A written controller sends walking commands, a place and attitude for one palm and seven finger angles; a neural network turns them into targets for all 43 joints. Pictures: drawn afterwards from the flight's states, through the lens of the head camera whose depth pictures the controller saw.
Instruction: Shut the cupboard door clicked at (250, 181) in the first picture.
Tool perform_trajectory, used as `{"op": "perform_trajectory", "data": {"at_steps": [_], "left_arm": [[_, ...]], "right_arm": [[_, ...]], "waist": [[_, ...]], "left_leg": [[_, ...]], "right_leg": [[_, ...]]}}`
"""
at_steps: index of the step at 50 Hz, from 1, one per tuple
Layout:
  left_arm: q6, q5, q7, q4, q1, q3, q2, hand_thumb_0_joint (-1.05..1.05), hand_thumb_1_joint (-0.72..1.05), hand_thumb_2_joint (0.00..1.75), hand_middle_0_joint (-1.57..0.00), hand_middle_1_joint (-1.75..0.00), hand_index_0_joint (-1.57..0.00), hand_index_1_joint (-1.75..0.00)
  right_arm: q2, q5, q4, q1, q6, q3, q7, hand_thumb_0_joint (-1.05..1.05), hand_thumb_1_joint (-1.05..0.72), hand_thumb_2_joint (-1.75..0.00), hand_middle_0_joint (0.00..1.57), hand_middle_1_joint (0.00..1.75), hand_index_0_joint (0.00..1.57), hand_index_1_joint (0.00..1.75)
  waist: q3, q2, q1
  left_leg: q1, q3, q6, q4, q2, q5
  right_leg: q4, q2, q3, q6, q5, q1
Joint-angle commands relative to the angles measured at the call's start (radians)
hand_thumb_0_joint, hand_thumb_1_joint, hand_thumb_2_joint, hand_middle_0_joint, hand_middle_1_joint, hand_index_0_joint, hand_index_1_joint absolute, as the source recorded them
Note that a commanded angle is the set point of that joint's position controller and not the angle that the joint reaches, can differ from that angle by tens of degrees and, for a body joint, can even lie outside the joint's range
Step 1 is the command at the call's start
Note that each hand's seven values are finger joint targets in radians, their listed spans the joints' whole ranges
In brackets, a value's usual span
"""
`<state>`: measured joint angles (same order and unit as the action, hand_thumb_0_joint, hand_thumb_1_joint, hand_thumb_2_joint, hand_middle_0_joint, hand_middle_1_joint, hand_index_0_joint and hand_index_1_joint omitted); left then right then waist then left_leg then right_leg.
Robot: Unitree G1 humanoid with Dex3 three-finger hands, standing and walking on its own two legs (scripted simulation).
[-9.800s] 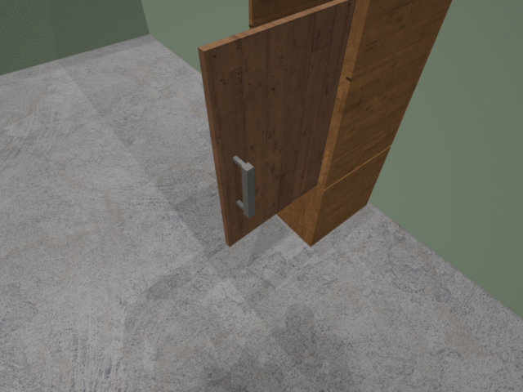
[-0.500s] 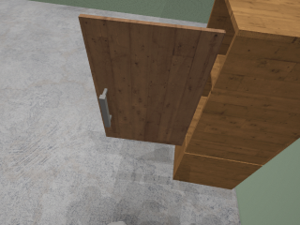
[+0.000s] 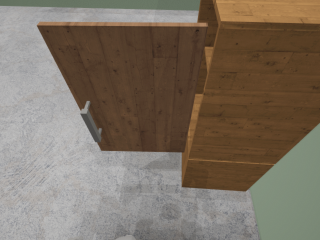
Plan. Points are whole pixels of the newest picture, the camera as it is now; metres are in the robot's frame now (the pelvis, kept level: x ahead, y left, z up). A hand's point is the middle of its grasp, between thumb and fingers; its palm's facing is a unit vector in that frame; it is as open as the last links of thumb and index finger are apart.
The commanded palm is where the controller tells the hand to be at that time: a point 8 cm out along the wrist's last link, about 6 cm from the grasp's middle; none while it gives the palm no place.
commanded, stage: come to a stop and stand still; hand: left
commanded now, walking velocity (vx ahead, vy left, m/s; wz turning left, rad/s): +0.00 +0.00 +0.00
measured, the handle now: (93, 122) +0.49 +0.27 -0.08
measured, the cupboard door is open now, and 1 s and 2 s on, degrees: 92 92 92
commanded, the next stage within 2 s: look again from close up in 0.56 s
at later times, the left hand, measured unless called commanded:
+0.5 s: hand out of the picture +0.02 +0.15 -0.16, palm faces +0.05 -0.98 -0.19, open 7.3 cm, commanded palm none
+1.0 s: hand out of the picture +0.03 +0.18 -0.16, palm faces +0.01 -0.98 -0.21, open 7.4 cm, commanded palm none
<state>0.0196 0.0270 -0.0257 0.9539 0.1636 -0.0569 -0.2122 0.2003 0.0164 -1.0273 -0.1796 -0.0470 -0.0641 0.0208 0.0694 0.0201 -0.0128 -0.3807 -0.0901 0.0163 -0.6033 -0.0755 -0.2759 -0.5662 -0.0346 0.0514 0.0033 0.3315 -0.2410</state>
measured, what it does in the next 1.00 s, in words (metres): stands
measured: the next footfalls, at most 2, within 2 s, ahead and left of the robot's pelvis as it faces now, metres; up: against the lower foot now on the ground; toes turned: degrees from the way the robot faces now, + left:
none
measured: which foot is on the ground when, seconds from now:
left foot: down 0.00-1.00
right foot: down 0.00-1.00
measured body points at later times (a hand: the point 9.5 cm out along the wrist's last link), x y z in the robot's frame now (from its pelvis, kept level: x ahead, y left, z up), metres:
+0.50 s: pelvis +0.01 -0.03 +0.01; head +0.02 -0.03 +0.46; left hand +0.01 +0.20 -0.15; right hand +0.00 -0.24 -0.15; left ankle +0.00 +0.10 -0.73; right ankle -0.02 -0.12 -0.73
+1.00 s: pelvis +0.01 +0.00 +0.01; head +0.02 -0.01 +0.46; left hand +0.03 +0.23 -0.15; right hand +0.03 -0.23 -0.15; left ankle +0.00 +0.10 -0.73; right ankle -0.02 -0.12 -0.73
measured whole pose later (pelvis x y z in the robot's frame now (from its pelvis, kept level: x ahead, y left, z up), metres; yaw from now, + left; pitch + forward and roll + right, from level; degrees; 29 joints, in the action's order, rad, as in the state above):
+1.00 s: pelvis +0.01 +0.00 +0.01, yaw +0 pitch -1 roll +0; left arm -0.02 0.01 -0.03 1.07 0.29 0.01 -0.16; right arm 0.17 0.02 -1.06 -0.28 0.01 0.01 0.03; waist 0.02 0.01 0.00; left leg -0.19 -0.05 -0.02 -0.51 0.00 -0.30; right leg -0.51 -0.03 0.05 0.00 0.33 -0.15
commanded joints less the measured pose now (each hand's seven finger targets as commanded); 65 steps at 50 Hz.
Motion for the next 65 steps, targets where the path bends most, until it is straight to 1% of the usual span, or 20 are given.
{"op": "perform_trajectory", "data": {"at_steps": [1, 3, 6, 7, 9, 10, 11, 12, 20, 32, 33, 34, 36, 40, 46, 61, 62, 63, 64, 65], "left_arm": [[-0.016, 0.001, -0.008, -0.019, 0.012, -0.001, -0.138, 0.00, 0.90, 0.90, -0.20, -0.30, -0.20, -0.30], [-0.024, -0.003, -0.006, -0.007, 0.001, 0.006, -0.115, 0.00, 0.90, 0.90, -0.20, -0.30, -0.20, -0.30], [-0.032, -0.012, -0.011, 0.026, 0.041, 0.005, -0.111, 0.00, 0.90, 0.90, -0.20, -0.30, -0.20, -0.30], [-0.033, -0.018, -0.012, 0.040, 0.045, 0.007, -0.107, 0.00, 0.90, 0.90, -0.20, -0.30, -0.20, -0.30], [-0.031, -0.032, -0.006, 0.054, 0.082, 0.017, -0.065, 0.00, 0.90, 0.90, -0.20, -0.30, -0.20, -0.30], [-0.026, -0.025, -0.008, 0.058, 0.079, 0.019, -0.048, 0.00, 0.90, 0.90, -0.20, -0.30, -0.20, -0.30], [-0.018, -0.025, -0.009, 0.069, 0.068, 0.017, -0.042, 0.00, 0.90, 0.90, -0.20, -0.30, -0.20, -0.30], [-0.014, -0.026, -0.008, 0.079, 0.074, 0.019, -0.048, 0.00, 0.90, 0.90, -0.20, -0.30, -0.20, -0.30], [-0.028, -0.025, -0.002, 0.122, 0.099, 0.029, -0.040, 0.00, 0.90, 0.90, -0.20, -0.30, -0.20, -0.30], [-0.040, -0.024, -0.008, 0.162, 0.179, 0.040, -0.007, 0.00, 0.90, 0.90, -0.20, -0.30, -0.20, -0.30], [-0.076, 0.000, -0.051, 0.186, 0.271, 0.044, -0.032, 0.00, 0.90, 0.90, -0.20, -0.30, -0.20, -0.30], [-0.082, -0.007, -0.046, 0.141, 0.243, 0.033, -0.086, 0.00, 0.90, 0.90, -0.20, -0.30, -0.20, -0.30], [-0.091, -0.008, -0.032, 0.109, 0.197, 0.033, -0.074, 0.00, 0.90, 0.90, -0.20, -0.30, -0.20, -0.30], [-0.069, -0.014, -0.021, 0.104, 0.192, 0.049, -0.024, 0.00, 0.90, 0.90, -0.20, -0.30, -0.20, -0.30], [-0.043, -0.016, -0.014, 0.097, 0.189, 0.055, -0.033, 0.00, 0.90, 0.90, -0.20, -0.30, -0.20, -0.30], [-0.035, -0.019, -0.012, 0.092, 0.162, 0.053, -0.071, 0.00, 0.90, 0.90, -0.20, -0.30, -0.20, -0.30], [-0.057, -0.003, -0.051, 0.121, 0.231, 0.052, -0.076, 0.00, 0.90, 0.90, -0.20, -0.30, -0.20, -0.30], [-0.336, -0.105, -0.075, -1.530, -0.699, -0.440, -0.741, 0.00, 0.90, 0.90, -0.20, -0.30, -0.20, -0.30], [-0.237, -0.126, -0.075, -1.112, 0.117, 0.016, -0.152, 0.00, 0.90, 0.90, -0.22, -0.32, -0.22, -0.32], [-0.105, -0.196, -0.077, -1.115, 0.349, 0.083, 0.076, 0.00, 0.90, 0.90, -0.24, -0.34, -0.24, -0.34]], "right_arm": [[0.044, 0.002, 0.059, -0.013, -0.007, -0.006, -0.003, 0.00, -0.90, -0.90, 0.20, 0.30, 0.20, 0.30], [0.043, -0.003, 0.025, -0.056, 0.003, -0.002, -0.002, 0.00, -0.90, -0.90, 0.20, 0.30, 0.20, 0.30], [0.025, -0.008, -0.010, -0.082, 0.018, 0.013, 0.003, 0.00, -0.90, -0.90, 0.20, 0.30, 0.20, 0.30], [0.027, -0.007, -0.029, -0.102, 0.024, 0.017, 0.006, 0.00, -0.90, -0.90, 0.20, 0.30, 0.20, 0.30], [0.066, -0.001, -0.050, -0.112, 0.045, 0.020, 0.014, 0.00, -0.90, -0.90, 0.20, 0.30, 0.20, 0.30], [0.071, -0.002, -0.056, -0.121, 0.045, 0.019, 0.014, 0.00, -0.90, -0.90, 0.20, 0.30, 0.20, 0.30], [0.068, 0.000, -0.067, -0.096, 0.049, 0.020, 0.017, 0.00, -0.90, -0.90, 0.20, 0.30, 0.20, 0.30], [0.058, -0.002, -0.073, -0.086, 0.049, 0.026, 0.020, 0.00, -0.90, -0.90, 0.20, 0.30, 0.20, 0.30], [0.023, -0.004, -0.100, -0.140, 0.044, 0.032, 0.021, 0.00, -0.90, -0.90, 0.20, 0.30, 0.20, 0.30], [0.011, -0.004, -0.112, -0.155, 0.052, 0.040, 0.026, 0.00, -0.90, -0.90, 0.20, 0.30, 0.20, 0.30], [0.043, -0.014, -0.038, -0.044, 0.079, 0.046, 0.008, 0.00, -0.90, -0.90, 0.20, 0.30, 0.20, 0.30], [-0.021, -0.010, -0.002, -0.105, 0.069, 0.050, 0.004, 0.00, -0.90, -0.90, 0.20, 0.30, 0.20, 0.30], [-0.014, -0.003, 0.006, -0.165, 0.070, 0.054, 0.001, 0.00, -0.90, -0.90, 0.20, 0.30, 0.20, 0.30], [0.016, -0.004, 0.006, -0.160, 0.084, 0.060, 0.010, 0.00, -0.90, -0.90, 0.20, 0.30, 0.20, 0.30], [0.054, -0.002, 0.015, -0.144, 0.077, 0.066, 0.009, 0.00, -0.90, -0.90, 0.20, 0.30, 0.20, 0.30], [0.086, -0.002, -0.024, -0.129, 0.083, 0.071, 0.009, 0.00, -0.90, -0.90, 0.20, 0.30, 0.20, 0.30], [0.113, -0.016, 0.034, -0.058, 0.084, 0.055, 0.002, 0.00, -0.90, -0.90, 0.20, 0.30, 0.20, 0.30], [0.322, -0.023, 0.266, -0.180, 0.285, -0.001, 0.091, 0.00, -0.90, -0.90, 0.20, 0.30, 0.20, 0.30], [0.195, -0.086, 0.275, -0.096, 0.369, 0.062, 0.112, 0.00, -0.90, -0.90, 0.20, 0.30, 0.20, 0.30], [0.150, -0.059, 0.298, -0.051, 0.407, 0.044, 0.079, 0.00, -0.90, -0.90, 0.20, 0.30, 0.20, 0.30]], "waist": [[-0.041, -0.265, 0.000], [-0.042, -0.238, -0.010], [-0.067, -0.173, 0.000], [-0.074, -0.166, -0.004], [-0.094, -0.012, 0.015], [-0.088, -0.006, 0.017], [-0.056, 0.099, 0.025], [-0.031, 0.109, 0.029], [-0.003, -0.056, 0.013], [0.013, -0.035, 0.012], [0.012, 0.022, 0.050], [-0.053, -0.006, -0.008], [-0.137, -0.048, -0.018], [-0.036, 0.019, -0.001], [0.036, -0.012, 0.015], [-0.019, -0.028, 0.024], [-0.004, -0.115, 0.045], [-0.438, 0.032, -0.130], [-0.570, 0.384, -0.026], [-0.481, 0.359, 0.005]], "left_leg": [[0.014, 0.076, 0.005, -0.212, 0.048, -0.218], [0.016, 0.064, 0.014, -0.207, 0.048, -0.179], [0.075, 0.047, 0.024, 0.017, 0.049, -0.095], [0.142, 0.056, 0.021, 0.122, 0.042, 0.004], [0.271, 0.144, -0.020, 0.187, -0.055, 0.373], [0.234, 0.163, -0.034, 0.198, -0.084, 0.344], [0.185, 0.175, -0.045, 0.214, -0.079, 0.342], [0.161, 0.173, -0.045, 0.230, -0.073, 0.303], [0.207, 0.113, -0.011, 0.255, -0.026, 0.135], [0.243, 0.105, -0.011, 0.251, -0.023, 0.189], [0.157, 0.056, 0.002, 0.016, -0.018, 0.208], [0.127, 0.080, -0.015, 0.027, 0.017, -0.021], [0.171, 0.072, -0.018, 0.065, 0.019, 0.012], [0.177, 0.111, -0.038, 0.131, -0.017, 0.261], [0.128, 0.145, -0.057, 0.198, -0.016, 0.157], [0.199, 0.132, -0.062, 0.225, -0.021, 0.289], [0.159, 0.110, -0.032, 0.027, -0.043, 0.421], [0.506, 0.152, -0.040, -0.017, -0.001, 0.673], [0.662, 0.213, -0.023, 0.064, -0.031, 0.798], [0.501, 0.195, 0.029, 0.137, -0.007, 0.845]], "right_leg": [[0.276, -0.257, -0.230, -0.178, -0.317, -0.061], [0.220, -0.211, -0.153, -0.170, -0.494, 0.012], [0.146, -0.184, -0.127, -0.148, -0.624, 0.120], [0.123, -0.177, -0.128, -0.127, -0.597, 0.106], [0.115, -0.099, -0.091, -0.049, -0.419, 0.037], [0.148, -0.067, -0.078, -0.034, -0.276, 0.069], [0.150, -0.062, -0.067, -0.025, -0.233, 0.089], [0.163, -0.058, -0.063, -0.023, -0.203, 0.106], [0.273, -0.080, -0.096, -0.040, -0.169, 0.086], [0.271, -0.086, -0.103, -0.045, -0.258, 0.073], [0.224, -0.146, -0.167, 0.001, -0.744, 0.057], [0.197, -0.187, -0.191, -0.042, -0.740, 0.112], [0.160, -0.167, -0.156, -0.094, -0.607, 0.129], [0.126, -0.077, -0.088, -0.064, -0.390, 0.057], [0.151, -0.053, -0.088, -0.048, -0.133, 0.036], [0.149, -0.069, -0.078, -0.030, -0.230, 0.091], [0.159, -0.113, -0.127, -0.012, -0.582, 0.045], [-0.132, 0.003, 0.008, -0.020, -0.629, 0.028], [-0.260, 0.054, 0.045, -0.007, -0.166, -0.166], [-0.286, 0.049, 0.046, -0.017, -0.012, -0.155]]}}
